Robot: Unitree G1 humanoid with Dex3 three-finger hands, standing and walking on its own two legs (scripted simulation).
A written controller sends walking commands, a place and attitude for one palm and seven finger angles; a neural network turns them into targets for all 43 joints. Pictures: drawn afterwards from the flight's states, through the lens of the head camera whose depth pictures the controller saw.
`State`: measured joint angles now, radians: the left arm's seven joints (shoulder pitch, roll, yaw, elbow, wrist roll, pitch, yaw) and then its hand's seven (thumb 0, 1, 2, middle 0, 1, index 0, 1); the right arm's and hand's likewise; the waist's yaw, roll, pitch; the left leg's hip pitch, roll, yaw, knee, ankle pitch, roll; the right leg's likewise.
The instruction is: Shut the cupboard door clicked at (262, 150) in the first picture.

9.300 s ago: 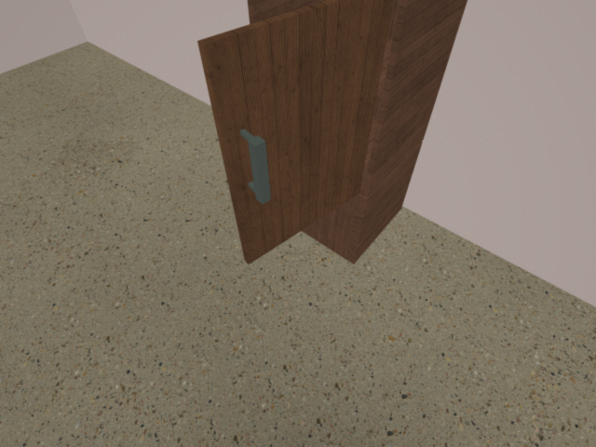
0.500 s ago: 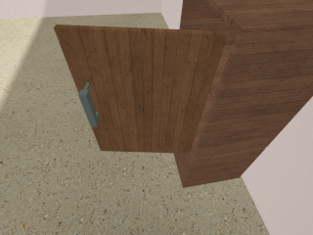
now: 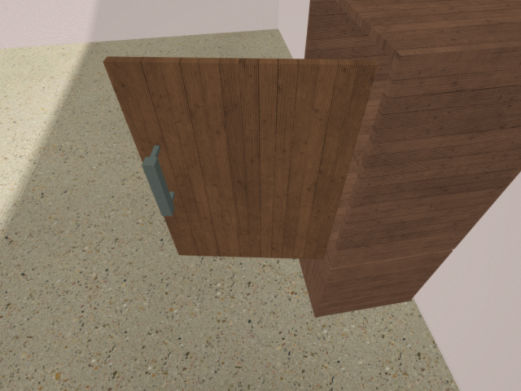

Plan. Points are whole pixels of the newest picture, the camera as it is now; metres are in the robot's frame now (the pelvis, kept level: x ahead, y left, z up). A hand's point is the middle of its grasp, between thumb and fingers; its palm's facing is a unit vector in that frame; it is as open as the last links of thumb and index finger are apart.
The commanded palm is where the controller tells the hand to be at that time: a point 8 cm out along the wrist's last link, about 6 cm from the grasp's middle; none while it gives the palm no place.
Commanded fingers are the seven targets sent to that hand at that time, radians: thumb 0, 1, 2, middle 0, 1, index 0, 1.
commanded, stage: look again from close up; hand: left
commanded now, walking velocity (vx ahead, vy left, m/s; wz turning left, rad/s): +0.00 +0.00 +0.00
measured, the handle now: (162, 181) +0.50 +0.24 +0.00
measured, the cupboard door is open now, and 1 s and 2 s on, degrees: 79 79 79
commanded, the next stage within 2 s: raise the hand and make a fist in 0.44 s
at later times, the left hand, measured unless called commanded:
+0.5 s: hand out of the picture +0.03 +0.16 -0.17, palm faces +0.01 -0.98 -0.20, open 7.3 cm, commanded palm none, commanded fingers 0.00 0.90 0.90 -0.20 -0.30 -0.20 -0.30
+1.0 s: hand out of the picture +0.14 +0.15 -0.07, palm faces +0.10 -1.00 -0.01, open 6.0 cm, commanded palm +0.13 +0.21 -0.05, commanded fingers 0.00 0.90 0.90 -0.62 -0.76 -0.62 -0.76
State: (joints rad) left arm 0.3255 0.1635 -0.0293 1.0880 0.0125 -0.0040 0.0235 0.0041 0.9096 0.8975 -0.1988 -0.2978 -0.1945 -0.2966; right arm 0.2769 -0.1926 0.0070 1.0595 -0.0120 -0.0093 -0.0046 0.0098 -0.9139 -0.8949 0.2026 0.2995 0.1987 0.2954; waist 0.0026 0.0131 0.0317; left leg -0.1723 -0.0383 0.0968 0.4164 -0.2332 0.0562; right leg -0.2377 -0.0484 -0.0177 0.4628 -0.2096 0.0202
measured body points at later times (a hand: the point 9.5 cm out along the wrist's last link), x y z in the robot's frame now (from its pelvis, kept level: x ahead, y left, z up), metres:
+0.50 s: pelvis +0.02 -0.02 +0.00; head +0.02 -0.02 +0.45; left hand +0.03 +0.21 -0.15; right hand +0.02 -0.24 -0.16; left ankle +0.00 +0.08 -0.74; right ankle +0.02 -0.13 -0.74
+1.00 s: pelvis -0.02 -0.04 -0.11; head +0.03 -0.03 +0.34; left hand +0.13 +0.20 -0.07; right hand +0.24 -0.27 -0.13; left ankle +0.00 +0.08 -0.74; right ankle +0.02 -0.13 -0.74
